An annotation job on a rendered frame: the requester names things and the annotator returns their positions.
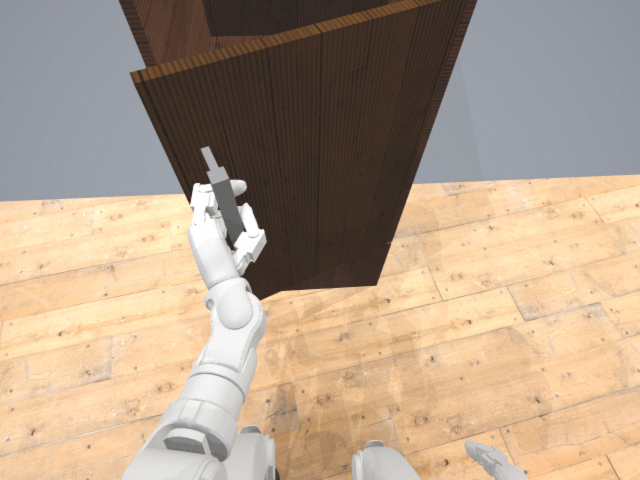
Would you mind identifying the robot left shin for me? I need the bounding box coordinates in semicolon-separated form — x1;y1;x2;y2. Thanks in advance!
240;425;262;434

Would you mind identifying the cupboard door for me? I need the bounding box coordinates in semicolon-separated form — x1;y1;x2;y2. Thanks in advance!
130;0;467;301

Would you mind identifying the robot right hand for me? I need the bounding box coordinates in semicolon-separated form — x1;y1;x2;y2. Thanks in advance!
465;440;528;480

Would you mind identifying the robot left hand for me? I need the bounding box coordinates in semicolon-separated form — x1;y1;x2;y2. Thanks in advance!
187;180;267;291

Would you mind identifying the handle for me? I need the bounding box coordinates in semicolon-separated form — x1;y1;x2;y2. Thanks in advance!
201;146;244;246

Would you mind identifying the robot shin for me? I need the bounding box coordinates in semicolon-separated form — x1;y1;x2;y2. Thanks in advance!
364;440;384;449
240;425;262;434

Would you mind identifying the robot right shin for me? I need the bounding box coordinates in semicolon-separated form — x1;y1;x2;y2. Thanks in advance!
364;440;384;449

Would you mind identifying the left robot upper arm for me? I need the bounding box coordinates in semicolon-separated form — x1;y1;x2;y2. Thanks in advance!
123;447;228;480

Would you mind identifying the left robot forearm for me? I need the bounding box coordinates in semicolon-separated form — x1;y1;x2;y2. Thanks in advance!
120;277;267;480

